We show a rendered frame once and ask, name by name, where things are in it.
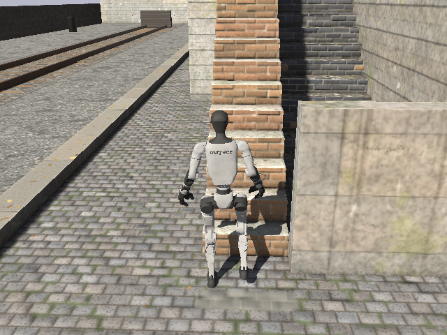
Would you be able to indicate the robot left upper arm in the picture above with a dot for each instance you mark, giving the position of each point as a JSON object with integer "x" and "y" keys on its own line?
{"x": 195, "y": 160}

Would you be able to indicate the right robot hand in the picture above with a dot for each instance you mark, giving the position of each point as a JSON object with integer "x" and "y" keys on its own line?
{"x": 261, "y": 191}

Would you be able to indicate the right robot forearm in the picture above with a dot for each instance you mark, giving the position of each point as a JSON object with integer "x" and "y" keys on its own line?
{"x": 256, "y": 179}

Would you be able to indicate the left robot forearm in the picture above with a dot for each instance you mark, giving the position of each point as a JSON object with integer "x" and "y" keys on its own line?
{"x": 187, "y": 184}

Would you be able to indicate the left robot hand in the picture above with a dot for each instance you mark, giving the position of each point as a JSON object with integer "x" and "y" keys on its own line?
{"x": 182, "y": 196}

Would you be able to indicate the robot left foot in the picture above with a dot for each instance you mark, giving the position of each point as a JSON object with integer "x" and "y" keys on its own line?
{"x": 212, "y": 281}

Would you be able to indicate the right robot thigh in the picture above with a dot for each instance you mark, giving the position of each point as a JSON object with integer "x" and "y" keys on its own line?
{"x": 240, "y": 204}

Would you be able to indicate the robot right upper arm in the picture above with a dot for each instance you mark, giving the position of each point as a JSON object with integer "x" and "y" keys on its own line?
{"x": 243, "y": 146}

